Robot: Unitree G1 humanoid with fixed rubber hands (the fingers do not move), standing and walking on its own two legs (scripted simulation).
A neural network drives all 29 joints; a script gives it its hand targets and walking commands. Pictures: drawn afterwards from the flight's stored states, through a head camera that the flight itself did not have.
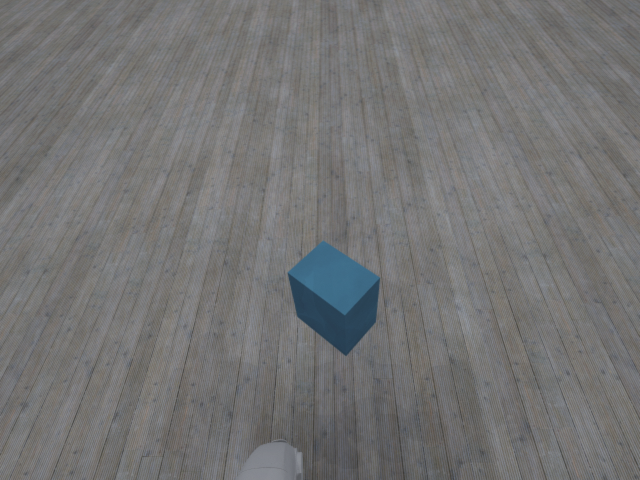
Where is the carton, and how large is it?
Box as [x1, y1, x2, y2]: [288, 241, 379, 355]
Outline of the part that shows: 322,241 288,272 288,276 297,316 346,355 375,321 379,277 329,244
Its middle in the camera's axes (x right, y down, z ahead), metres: +0.05 +0.20 +1.27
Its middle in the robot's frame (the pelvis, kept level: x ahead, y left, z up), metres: +0.72 +0.03 -0.63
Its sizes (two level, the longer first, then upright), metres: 0.226 0.163 0.278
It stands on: the floor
